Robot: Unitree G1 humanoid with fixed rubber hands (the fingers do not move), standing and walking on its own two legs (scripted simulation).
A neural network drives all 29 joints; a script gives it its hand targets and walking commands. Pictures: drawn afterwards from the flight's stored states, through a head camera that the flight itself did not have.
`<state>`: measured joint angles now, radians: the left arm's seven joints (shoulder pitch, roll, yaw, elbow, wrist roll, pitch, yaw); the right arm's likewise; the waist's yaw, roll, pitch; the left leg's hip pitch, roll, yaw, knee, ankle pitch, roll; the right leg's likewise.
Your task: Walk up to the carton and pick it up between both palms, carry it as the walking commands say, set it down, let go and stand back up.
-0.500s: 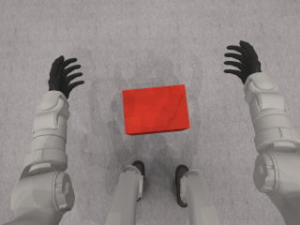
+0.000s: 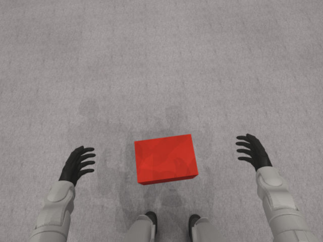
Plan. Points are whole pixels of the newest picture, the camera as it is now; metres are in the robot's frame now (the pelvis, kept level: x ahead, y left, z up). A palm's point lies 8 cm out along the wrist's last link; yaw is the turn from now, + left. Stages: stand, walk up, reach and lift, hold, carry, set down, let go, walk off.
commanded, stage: let go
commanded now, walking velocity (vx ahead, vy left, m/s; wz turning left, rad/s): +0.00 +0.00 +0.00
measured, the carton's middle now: (165, 161) +0.40 +0.03 -0.62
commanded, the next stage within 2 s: stand in 0.78 s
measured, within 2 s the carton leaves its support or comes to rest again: neither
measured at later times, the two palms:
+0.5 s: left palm (71, 219) +0.19 +0.21 -0.02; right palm (305, 223) +0.19 -0.25 -0.02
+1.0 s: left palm (42, 228) +0.17 +0.28 -0.04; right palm (322, 233) +0.17 -0.29 -0.03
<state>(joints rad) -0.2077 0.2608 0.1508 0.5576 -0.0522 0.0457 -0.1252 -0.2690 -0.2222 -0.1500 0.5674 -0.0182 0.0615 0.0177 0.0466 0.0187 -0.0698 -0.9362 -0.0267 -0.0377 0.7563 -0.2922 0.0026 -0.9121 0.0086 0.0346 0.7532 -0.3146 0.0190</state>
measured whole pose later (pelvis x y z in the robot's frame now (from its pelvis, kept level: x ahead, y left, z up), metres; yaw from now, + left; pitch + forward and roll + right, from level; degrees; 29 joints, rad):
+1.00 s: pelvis +0.03 +0.00 +0.04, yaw +0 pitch -1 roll +0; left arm 0.21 0.33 0.05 0.64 0.04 0.05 0.01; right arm 0.19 -0.32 -0.04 0.69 -0.04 0.03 -0.01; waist 0.00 -0.02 0.02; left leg -0.17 -0.01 -0.03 0.48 -0.29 0.00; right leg -0.15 0.01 0.04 0.46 -0.30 0.01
